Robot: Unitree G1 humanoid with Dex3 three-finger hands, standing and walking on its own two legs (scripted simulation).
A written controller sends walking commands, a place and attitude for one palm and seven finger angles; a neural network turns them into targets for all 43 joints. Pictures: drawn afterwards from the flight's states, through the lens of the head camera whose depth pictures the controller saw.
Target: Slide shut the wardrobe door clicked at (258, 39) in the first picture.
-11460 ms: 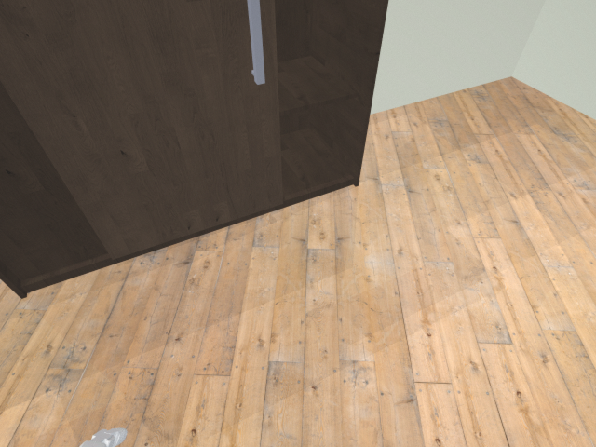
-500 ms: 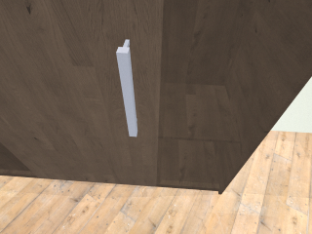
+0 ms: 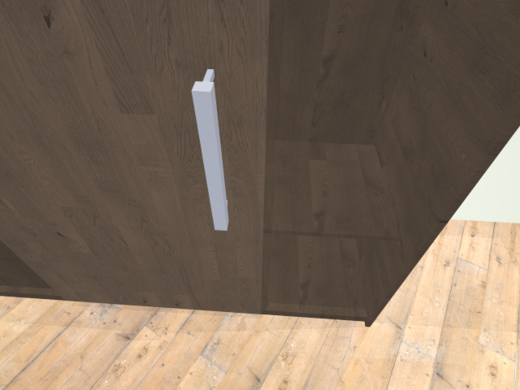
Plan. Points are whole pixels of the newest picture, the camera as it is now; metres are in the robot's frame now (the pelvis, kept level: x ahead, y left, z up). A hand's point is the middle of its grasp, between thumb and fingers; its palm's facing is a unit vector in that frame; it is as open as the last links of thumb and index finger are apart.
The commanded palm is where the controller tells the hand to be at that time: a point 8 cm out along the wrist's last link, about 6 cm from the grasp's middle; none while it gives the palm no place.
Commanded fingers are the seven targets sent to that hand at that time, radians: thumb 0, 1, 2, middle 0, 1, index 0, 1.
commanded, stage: look again from close up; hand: left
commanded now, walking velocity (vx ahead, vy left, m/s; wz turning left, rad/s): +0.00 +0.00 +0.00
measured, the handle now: (216, 161) +0.49 +0.12 +0.08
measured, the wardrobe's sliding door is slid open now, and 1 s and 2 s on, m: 0.41 0.41 0.41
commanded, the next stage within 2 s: raise the hand with hooked fingers in 0.64 s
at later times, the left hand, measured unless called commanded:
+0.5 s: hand out of the picture -0.04 +0.14 -0.17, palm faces +0.05 -0.99 -0.16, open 7.4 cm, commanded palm none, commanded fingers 0.00 0.90 0.90 -0.20 -0.30 -0.20 -0.30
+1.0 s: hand (161, 343) +0.19 +0.16 -0.01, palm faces +0.15 -0.98 -0.13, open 7.7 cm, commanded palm +0.10 +0.22 -0.05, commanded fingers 0.00 0.57 0.76 -0.22 -0.51 -0.22 -0.51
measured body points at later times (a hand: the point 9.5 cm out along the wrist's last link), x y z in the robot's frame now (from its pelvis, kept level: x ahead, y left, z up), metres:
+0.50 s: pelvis -0.01 -0.01 +0.00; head +0.00 -0.01 +0.45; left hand -0.04 +0.20 -0.16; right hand -0.03 -0.21 -0.17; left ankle -0.03 +0.12 -0.74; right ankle -0.02 -0.08 -0.74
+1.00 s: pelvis -0.03 -0.01 -0.02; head -0.01 -0.04 +0.43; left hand +0.18 +0.21 +0.00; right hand +0.10 -0.29 -0.13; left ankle -0.03 +0.12 -0.74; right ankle -0.02 -0.08 -0.74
